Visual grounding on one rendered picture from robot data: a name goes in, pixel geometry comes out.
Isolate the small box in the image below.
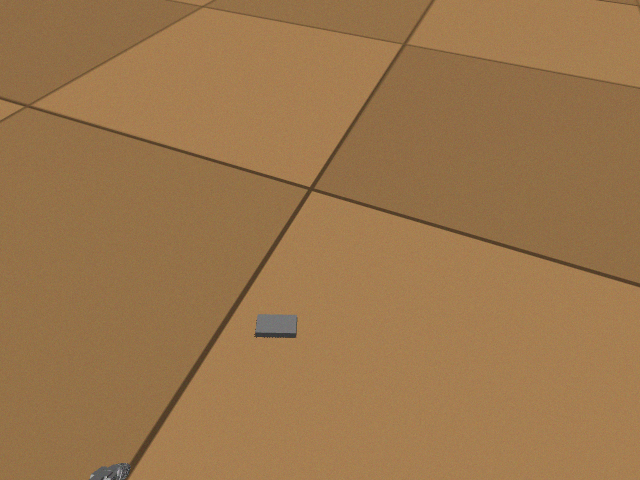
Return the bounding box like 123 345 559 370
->
255 314 297 338

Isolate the left robot hand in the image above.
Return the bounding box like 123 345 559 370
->
89 463 130 480

